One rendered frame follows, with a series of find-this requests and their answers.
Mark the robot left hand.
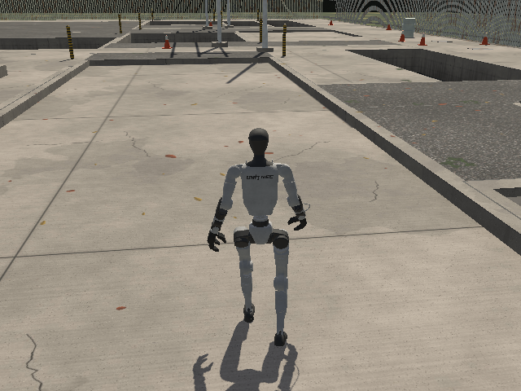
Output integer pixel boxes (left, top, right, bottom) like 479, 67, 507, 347
207, 231, 226, 252

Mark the left robot upper arm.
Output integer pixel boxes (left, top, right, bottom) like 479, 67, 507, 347
220, 164, 243, 210

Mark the robot right forearm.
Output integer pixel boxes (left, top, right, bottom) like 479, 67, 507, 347
292, 194, 306, 220

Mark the left robot foot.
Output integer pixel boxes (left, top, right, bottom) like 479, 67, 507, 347
243, 304, 255, 323

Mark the robot right hand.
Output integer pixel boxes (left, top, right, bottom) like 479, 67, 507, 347
288, 216, 307, 231

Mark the robot head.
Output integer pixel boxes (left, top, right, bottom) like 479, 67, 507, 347
245, 128, 273, 167

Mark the robot left forearm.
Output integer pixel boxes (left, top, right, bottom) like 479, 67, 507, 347
210, 197, 228, 234

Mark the right robot upper arm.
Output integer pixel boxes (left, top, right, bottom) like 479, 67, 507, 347
276, 163, 300, 207

